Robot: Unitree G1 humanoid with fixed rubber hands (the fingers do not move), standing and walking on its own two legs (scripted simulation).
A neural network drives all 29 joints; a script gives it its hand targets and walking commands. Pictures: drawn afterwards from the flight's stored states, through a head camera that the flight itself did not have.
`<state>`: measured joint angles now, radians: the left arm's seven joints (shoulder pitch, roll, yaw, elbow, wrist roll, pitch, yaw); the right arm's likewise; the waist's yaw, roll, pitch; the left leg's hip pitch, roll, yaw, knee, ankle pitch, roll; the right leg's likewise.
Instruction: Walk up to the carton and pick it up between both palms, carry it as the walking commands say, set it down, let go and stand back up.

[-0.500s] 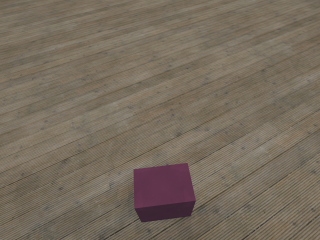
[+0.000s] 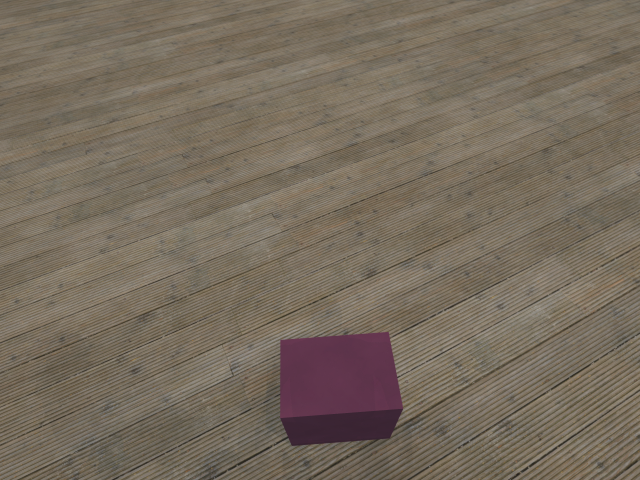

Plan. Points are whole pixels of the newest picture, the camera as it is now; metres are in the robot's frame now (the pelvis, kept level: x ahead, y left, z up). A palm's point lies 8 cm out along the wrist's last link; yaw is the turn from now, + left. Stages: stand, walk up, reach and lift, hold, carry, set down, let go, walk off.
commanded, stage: walk up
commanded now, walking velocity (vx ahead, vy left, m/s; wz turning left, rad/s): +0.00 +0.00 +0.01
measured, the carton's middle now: (337, 391) +0.41 +0.00 -0.63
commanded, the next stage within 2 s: stand in 0.10 s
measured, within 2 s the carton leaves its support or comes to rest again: neither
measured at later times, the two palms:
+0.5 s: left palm (179, 476) +0.15 +0.23 -0.13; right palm (509, 467) +0.15 -0.22 -0.14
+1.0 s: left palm out of the picture +0.14 +0.21 -0.17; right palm (508, 475) +0.14 -0.23 -0.17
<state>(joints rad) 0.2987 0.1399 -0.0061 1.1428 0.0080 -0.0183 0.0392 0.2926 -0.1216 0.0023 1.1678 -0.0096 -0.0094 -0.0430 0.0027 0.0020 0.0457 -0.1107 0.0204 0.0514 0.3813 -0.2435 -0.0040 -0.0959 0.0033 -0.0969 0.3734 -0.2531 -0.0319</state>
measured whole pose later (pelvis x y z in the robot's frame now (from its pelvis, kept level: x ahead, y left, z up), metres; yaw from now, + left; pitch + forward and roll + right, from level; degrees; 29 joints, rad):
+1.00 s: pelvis -0.08 +0.01 -0.07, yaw -1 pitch +15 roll +1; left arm -0.05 0.12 0.09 0.39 -0.01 0.54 0.02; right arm -0.11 -0.23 -0.10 0.48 -0.01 0.51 0.10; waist 0.00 0.00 0.03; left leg -0.83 -0.01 0.03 0.95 -0.37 0.01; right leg -0.84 0.00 -0.03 0.96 -0.38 -0.03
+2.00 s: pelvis -0.09 +0.00 -0.12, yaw +0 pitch +43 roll +1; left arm -0.99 0.22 0.31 0.78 -0.04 0.18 0.05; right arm -1.10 -0.44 -0.28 0.98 0.02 0.13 0.13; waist 0.03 0.01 -0.05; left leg -1.50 -0.02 0.00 1.09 -0.33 0.00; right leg -1.51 0.01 -0.01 1.11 -0.35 -0.03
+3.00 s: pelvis -0.13 +0.00 -0.35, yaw +0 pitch +43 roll +2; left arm -1.24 0.29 0.29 0.85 -0.12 0.17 0.10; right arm -1.36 -0.53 -0.17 1.05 0.11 0.15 0.07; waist 0.03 0.01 0.18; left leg -2.19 -0.04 0.01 1.98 -0.55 -0.02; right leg -2.20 0.04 -0.01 2.01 -0.56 -0.03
